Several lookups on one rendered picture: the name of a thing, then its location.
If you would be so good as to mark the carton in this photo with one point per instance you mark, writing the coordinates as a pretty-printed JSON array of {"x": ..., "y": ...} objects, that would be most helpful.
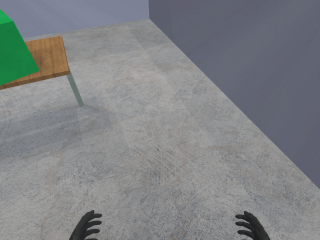
[{"x": 16, "y": 60}]

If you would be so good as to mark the right robot hand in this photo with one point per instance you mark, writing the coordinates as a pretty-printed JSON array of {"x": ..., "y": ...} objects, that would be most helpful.
[{"x": 257, "y": 230}]

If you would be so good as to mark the table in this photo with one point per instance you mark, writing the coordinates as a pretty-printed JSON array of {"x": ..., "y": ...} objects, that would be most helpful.
[{"x": 50, "y": 57}]

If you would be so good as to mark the left robot hand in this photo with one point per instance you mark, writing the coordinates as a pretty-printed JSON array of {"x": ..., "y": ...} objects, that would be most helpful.
[{"x": 80, "y": 232}]

